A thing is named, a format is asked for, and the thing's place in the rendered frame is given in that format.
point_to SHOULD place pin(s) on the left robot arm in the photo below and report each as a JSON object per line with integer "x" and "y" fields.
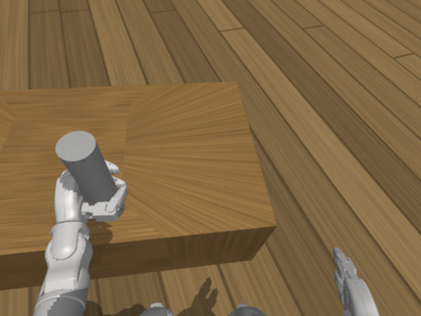
{"x": 66, "y": 284}

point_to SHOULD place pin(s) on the can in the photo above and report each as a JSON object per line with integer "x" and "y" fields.
{"x": 82, "y": 157}

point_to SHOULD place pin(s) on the left robot hand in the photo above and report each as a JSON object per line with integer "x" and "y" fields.
{"x": 71, "y": 204}

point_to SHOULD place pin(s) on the right robot hand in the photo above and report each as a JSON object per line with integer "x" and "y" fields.
{"x": 352, "y": 291}

